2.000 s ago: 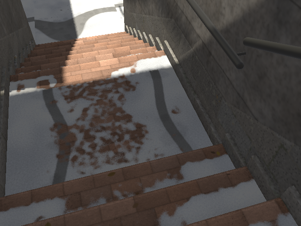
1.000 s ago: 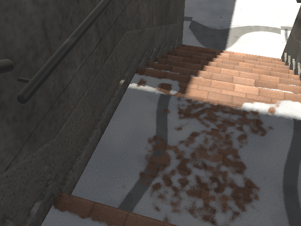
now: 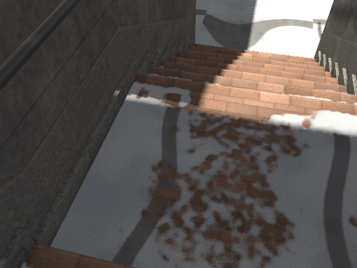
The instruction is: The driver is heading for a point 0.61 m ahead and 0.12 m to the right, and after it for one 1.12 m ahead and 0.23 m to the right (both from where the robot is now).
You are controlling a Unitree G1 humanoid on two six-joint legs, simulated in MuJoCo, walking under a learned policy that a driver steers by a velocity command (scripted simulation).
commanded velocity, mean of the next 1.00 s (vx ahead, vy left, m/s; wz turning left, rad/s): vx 0.08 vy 0.00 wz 0.00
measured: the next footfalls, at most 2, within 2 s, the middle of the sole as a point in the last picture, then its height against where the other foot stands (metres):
right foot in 1.40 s outside the picture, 0.15 m lower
left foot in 1.86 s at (169, 239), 0.15 m lower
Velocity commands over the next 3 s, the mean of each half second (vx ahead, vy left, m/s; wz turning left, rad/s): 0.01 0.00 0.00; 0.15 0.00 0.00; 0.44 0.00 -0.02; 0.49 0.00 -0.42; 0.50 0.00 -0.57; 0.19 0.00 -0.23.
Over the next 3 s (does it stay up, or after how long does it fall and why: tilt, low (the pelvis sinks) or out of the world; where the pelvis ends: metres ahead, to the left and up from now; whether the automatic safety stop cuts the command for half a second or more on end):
stays up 1.11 -0.16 -0.32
